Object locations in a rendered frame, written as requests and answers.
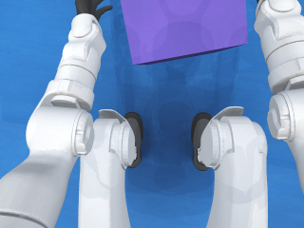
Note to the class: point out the left robot upper arm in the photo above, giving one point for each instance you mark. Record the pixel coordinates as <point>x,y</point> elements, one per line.
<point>33,193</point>

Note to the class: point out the robot right thigh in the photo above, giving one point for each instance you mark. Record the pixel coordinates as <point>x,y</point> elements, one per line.
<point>240,186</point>

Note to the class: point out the left robot hand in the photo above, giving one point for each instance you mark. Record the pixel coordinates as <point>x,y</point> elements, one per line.
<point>89,7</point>

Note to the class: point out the robot right foot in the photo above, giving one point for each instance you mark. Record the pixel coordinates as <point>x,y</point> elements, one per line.
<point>199,123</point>

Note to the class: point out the right robot upper arm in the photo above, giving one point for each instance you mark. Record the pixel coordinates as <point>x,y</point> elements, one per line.
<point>286,122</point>

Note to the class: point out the robot left forearm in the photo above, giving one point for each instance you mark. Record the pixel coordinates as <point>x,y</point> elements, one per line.
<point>78,69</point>

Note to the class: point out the carton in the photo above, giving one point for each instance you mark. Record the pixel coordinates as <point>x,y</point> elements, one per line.
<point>166,30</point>

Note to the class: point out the robot right forearm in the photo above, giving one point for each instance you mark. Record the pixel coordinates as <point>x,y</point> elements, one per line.
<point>280,27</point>

